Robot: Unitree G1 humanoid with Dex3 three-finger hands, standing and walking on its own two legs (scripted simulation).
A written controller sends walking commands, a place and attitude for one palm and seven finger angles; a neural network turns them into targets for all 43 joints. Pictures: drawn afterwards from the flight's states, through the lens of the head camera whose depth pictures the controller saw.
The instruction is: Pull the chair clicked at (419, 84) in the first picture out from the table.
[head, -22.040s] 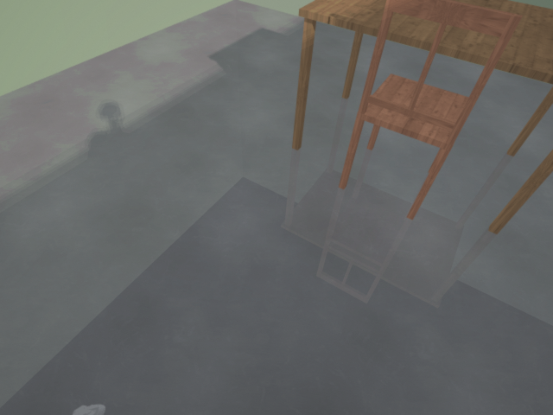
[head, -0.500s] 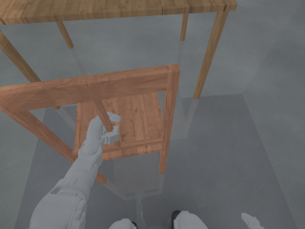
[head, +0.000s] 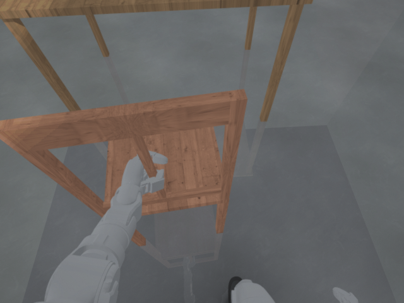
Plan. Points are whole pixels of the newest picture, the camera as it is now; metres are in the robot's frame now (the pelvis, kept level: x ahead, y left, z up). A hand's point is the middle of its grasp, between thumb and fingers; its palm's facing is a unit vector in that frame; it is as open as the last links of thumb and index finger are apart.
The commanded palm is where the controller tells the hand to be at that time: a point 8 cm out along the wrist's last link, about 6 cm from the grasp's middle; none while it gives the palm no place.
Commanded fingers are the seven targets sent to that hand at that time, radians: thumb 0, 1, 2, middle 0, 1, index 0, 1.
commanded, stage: stop walking, hand still on the chair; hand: left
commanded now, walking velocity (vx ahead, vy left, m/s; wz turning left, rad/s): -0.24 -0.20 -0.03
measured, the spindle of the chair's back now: (151, 171) +0.40 +0.12 -0.06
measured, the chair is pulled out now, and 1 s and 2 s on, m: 0.55 0.67 0.67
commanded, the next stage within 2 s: open the thumb and straighten the fingers in 0.96 s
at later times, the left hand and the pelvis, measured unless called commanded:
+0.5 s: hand (155, 226) +0.27 +0.10 -0.05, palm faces -0.05 -0.98 -0.19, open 5.2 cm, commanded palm +0.25 +0.15 -0.03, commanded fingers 0.00 0.90 0.90 -0.50 -1.45 -0.50 -1.45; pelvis -0.04 -0.01 +0.01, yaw -2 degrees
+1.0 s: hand (153, 233) +0.25 +0.10 -0.05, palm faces -0.10 -0.98 -0.18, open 5.2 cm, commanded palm +0.24 +0.15 -0.03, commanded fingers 0.00 0.90 0.90 -0.50 -1.45 -0.50 -1.45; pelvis -0.03 +0.01 +0.01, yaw -3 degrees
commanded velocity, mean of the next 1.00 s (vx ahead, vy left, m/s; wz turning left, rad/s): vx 0.04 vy -0.01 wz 0.00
